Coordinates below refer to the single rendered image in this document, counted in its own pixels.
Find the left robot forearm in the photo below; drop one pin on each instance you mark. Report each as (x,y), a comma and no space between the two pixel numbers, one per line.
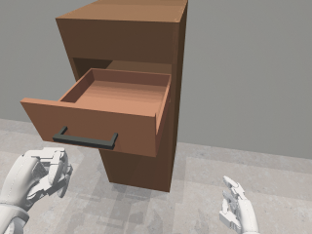
(12,219)

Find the cabinet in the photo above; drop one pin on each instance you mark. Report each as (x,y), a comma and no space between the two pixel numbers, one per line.
(132,35)

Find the right robot hand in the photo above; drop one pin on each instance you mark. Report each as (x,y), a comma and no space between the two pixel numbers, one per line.
(243,218)

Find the left robot hand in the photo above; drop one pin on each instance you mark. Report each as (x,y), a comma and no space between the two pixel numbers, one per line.
(49,166)

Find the handle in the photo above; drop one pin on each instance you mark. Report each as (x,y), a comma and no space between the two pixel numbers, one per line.
(85,141)

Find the drawer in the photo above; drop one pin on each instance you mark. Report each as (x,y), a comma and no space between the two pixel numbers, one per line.
(102,102)

